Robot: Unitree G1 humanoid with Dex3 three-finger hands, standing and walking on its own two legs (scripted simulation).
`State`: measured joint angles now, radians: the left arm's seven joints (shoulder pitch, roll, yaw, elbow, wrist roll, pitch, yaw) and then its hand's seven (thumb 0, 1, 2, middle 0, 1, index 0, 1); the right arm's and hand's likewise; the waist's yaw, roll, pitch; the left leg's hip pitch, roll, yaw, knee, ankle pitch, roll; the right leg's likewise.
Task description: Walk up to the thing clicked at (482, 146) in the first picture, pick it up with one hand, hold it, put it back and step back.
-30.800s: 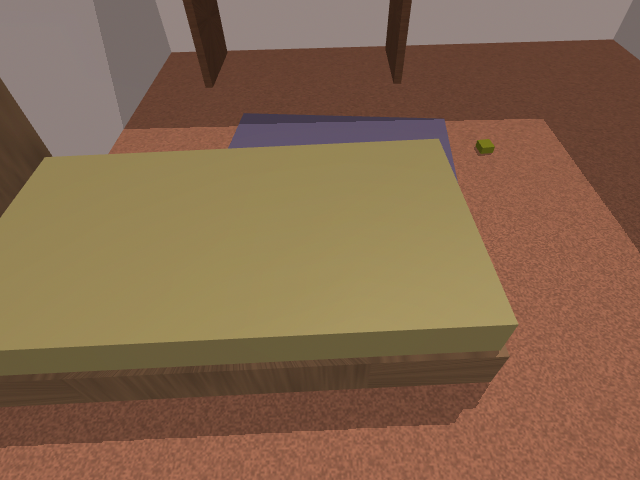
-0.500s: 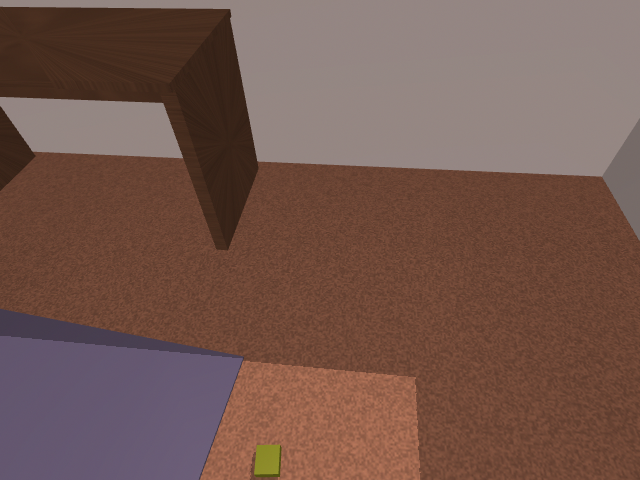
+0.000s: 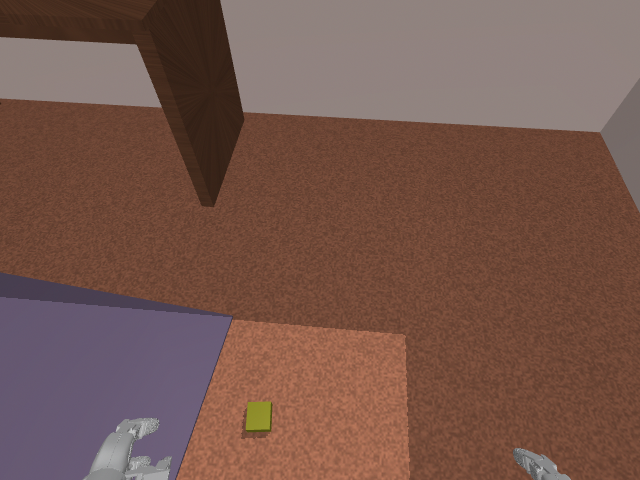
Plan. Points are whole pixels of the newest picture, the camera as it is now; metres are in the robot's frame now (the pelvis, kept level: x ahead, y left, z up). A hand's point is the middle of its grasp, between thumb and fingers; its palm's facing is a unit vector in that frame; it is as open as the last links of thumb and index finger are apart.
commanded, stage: rise first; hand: left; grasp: from above
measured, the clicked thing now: (259, 416) +0.34 +0.20 -0.74
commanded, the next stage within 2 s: none
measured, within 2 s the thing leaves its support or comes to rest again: neither
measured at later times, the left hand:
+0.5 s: hand out of the picture +0.13 +0.26 -0.27, palm faces -0.26 -0.81 -0.53, open 14.1 cm
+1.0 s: hand (206, 448) +0.23 +0.27 -0.48, palm faces -0.44 -0.35 -0.82, open 14.3 cm
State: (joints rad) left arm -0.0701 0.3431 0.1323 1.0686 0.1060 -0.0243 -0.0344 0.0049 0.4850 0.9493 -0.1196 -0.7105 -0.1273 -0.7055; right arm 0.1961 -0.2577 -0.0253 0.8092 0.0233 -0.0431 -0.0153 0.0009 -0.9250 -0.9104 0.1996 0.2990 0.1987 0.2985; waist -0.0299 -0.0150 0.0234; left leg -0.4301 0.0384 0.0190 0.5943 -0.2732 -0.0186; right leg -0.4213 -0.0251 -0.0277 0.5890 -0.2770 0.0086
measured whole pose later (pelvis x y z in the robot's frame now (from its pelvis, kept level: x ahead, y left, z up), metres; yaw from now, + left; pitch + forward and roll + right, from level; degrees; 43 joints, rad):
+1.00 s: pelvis -0.08 +0.00 -0.33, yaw -2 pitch +33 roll -3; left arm -0.33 0.46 0.09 0.80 0.84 -0.17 0.23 0.00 -0.56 1.03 -0.08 -1.00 -0.06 -1.02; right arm 0.04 -0.27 -0.08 0.70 -0.04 -0.12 0.06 0.00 -0.88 -0.90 0.20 0.30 0.20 0.30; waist -0.02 0.01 -0.13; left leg -1.99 0.04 -0.07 2.07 -0.66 -0.02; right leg -1.96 -0.03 -0.03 2.04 -0.67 0.01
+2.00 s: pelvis -0.08 +0.01 -0.42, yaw -4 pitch +33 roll -5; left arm -0.61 0.53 0.07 1.19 1.22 -0.26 0.45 0.00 -0.47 0.95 -0.11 -0.94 -0.12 -0.93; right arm 0.08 -0.26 -0.07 0.78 -0.12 -0.06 0.13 0.00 -0.91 -0.90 0.20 0.30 0.20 0.30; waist -0.11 -0.01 -0.11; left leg -2.24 0.03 -0.10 2.35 -0.69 -0.02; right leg -2.19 -0.02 -0.04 2.30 -0.68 0.02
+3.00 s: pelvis -0.08 +0.00 -0.43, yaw -4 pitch +33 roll -4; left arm -0.78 0.50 -0.01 1.42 1.30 -0.21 0.61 0.00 -0.42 0.90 -0.14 -0.96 -0.16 -0.93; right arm 0.08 -0.26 -0.05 0.82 -0.17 -0.10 0.16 0.00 -0.90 -0.89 0.20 0.30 0.20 0.30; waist -0.18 -0.02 -0.10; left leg -2.29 0.02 -0.11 2.39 -0.68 -0.03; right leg -2.25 -0.01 -0.04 2.35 -0.67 0.01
